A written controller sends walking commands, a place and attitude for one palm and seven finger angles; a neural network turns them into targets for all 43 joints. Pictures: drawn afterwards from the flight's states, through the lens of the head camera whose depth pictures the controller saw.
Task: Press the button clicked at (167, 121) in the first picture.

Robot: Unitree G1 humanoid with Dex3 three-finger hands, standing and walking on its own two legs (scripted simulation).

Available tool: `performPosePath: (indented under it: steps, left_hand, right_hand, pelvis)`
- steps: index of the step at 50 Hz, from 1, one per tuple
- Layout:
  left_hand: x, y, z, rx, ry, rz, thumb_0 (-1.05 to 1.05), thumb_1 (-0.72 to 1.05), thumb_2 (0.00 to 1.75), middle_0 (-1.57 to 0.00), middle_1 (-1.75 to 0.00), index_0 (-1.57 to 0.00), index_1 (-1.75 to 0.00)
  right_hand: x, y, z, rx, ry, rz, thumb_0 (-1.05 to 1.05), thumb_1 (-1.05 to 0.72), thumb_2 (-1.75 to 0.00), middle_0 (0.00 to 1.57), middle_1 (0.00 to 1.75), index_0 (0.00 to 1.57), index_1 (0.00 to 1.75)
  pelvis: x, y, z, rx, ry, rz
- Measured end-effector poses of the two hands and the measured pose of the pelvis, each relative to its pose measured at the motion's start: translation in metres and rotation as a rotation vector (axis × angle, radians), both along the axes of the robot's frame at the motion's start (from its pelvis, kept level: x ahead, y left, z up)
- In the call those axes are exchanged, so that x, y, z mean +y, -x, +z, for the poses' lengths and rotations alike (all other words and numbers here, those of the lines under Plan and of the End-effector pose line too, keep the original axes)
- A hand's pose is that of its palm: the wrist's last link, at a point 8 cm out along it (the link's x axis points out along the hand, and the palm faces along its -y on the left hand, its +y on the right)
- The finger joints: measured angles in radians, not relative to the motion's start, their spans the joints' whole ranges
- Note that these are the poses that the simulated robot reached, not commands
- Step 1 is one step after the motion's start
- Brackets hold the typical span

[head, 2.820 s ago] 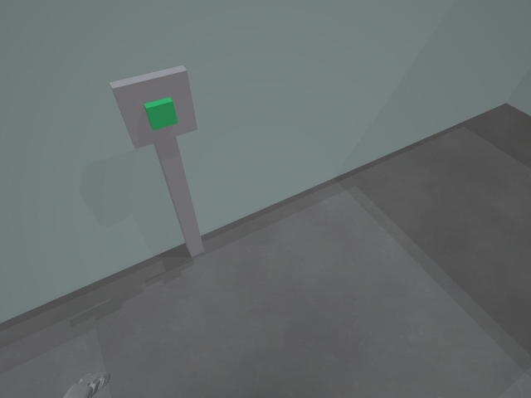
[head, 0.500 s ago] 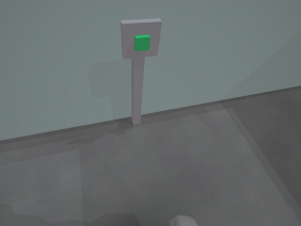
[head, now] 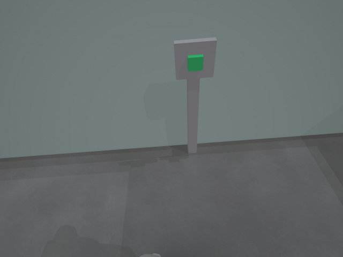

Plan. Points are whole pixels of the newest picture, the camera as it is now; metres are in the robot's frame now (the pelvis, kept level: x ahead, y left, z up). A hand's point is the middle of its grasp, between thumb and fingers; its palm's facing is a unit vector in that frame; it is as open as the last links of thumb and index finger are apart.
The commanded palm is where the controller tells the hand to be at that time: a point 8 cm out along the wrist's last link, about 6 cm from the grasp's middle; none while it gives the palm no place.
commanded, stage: take the last steps up to it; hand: left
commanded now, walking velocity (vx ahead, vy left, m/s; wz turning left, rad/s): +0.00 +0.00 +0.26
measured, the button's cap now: (195, 62) +0.89 -0.07 -0.02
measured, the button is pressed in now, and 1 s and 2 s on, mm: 0 0 0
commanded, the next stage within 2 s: come to a stop and stand still in 1.48 s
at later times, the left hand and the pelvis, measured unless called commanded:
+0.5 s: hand out of the picture -0.11 +0.12 -0.18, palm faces +0.19 -0.98 -0.08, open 7.4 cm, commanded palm none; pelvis +0.03 +0.00 -0.01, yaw +2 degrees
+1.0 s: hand (146, 206) +0.31 +0.11 -0.18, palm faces -0.12 -0.97 -0.21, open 7.4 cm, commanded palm none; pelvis +0.18 -0.08 -0.03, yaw -3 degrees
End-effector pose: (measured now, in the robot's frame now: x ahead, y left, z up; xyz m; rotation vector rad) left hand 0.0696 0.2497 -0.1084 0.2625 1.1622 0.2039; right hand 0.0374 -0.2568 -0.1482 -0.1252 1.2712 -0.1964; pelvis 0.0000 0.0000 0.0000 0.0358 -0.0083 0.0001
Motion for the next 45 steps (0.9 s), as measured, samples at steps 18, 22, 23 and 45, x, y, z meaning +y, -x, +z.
performPosePath:
  steps: [18,22,23,45]
  left_hand:
    - [-0.072,0.151,-0.025,0.297,0.183,0.227,0.0,0.91,0.9,-0.2,-0.3,-0.2,-0.3]
    - [-0.079,0.181,-0.032,0.422,0.249,0.262,0.0,0.91,0.9,-0.2,-0.3,-0.2,-0.3]
    - [-0.079,0.186,-0.034,0.448,0.263,0.267,0.0,0.91,0.9,-0.2,-0.3,-0.2,-0.3]
    - [-0.044,-0.147,-0.041,0.111,0.136,-0.072,0.0,0.91,0.9,-0.19,-0.3,-0.19,-0.3]
  right_hand:
    - [0.011,-0.041,0.007,0.044,-0.011,0.162,0.01,-0.91,-0.9,0.19,0.3,0.2,0.3]
    - [0.031,-0.075,0.017,-0.026,0.006,0.182,0.01,-0.91,-0.9,0.19,0.3,0.2,0.3]
    - [0.036,-0.084,0.019,-0.047,0.013,0.185,0.01,-0.91,-0.9,0.19,0.3,0.2,0.3]
    - [0.013,0.022,0.02,0.331,0.008,-0.146,0.0,-0.91,-0.9,0.19,0.3,0.2,0.3]
  pelvis:
    - [-0.016,-0.013,0.004,0.003,0.026,0.072]
    - [-0.008,-0.023,0.001,0.007,0.044,0.054]
    - [-0.005,-0.027,0.0,0.006,0.05,0.051]
    - [-0.036,-0.14,-0.004,-0.009,0.042,-0.054]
